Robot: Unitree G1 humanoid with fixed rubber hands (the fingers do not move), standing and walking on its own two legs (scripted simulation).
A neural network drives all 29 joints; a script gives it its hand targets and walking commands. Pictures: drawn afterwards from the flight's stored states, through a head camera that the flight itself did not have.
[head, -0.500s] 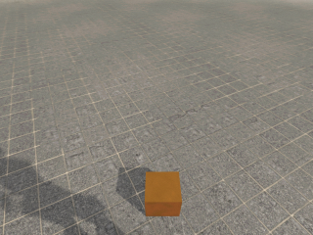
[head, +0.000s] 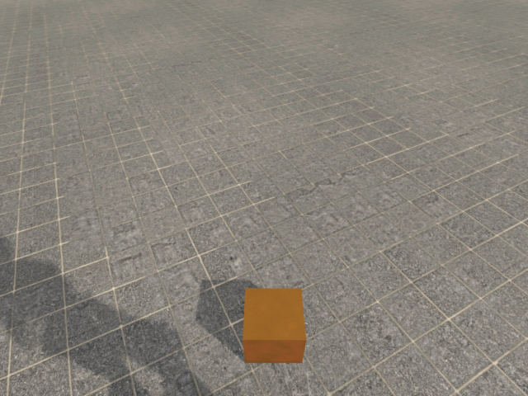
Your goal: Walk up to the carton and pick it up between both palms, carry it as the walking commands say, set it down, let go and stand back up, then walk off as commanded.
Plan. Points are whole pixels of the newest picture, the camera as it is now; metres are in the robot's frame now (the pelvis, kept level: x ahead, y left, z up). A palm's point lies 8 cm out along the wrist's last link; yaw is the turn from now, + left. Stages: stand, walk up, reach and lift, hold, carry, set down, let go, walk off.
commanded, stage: walk off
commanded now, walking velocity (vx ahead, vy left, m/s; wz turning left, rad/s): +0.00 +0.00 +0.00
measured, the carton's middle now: (273, 325) +0.59 -0.02 -0.68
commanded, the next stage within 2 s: none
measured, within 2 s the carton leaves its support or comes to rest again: neither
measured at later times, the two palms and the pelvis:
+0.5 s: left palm out of the picture -0.02 +0.26 -0.16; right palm out of the picture +0.01 -0.24 -0.15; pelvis -0.04 +0.00 -0.02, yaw +7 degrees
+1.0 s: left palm out of the picture -0.25 +0.25 -0.14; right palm out of the picture -0.05 -0.23 -0.15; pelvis -0.20 +0.00 -0.01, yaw +19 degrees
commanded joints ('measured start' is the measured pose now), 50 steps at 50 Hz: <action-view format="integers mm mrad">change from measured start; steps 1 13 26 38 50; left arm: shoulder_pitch -74 59 -65 -19 -174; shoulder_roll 222 200 100 -22 52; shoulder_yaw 39 33 67 87 86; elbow -46 -1 -94 -98 -201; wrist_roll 4 -7 4 -9 9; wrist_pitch -20 38 104 107 77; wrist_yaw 15 46 64 65 91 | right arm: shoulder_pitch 2 34 158 -44 -38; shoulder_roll -214 -35 12 -67 -12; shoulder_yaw -36 4 -44 -99 -132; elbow -44 -32 -69 -199 -210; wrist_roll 2 21 -3 -19 -24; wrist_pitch -15 46 69 85 109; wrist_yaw -7 -13 10 -24 -2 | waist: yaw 11 12 -90 -19 -94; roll -3 -51 80 84 -163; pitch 65 -23 8 1 121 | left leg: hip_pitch -100 -218 -87 -231 -367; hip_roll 137 107 165 257 23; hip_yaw -139 -76 -69 -325 -26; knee -103 159 20 -137 908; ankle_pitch -22 177 -75 -115 -286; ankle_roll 3 -26 -20 114 -95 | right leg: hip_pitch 18 122 -248 -249 -379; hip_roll -153 -241 -251 -54 -435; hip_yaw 146 123 -6 -4 122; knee -109 5 198 706 -241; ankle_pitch -73 495 -20 -276 -154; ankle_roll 9 -30 -24 136 -134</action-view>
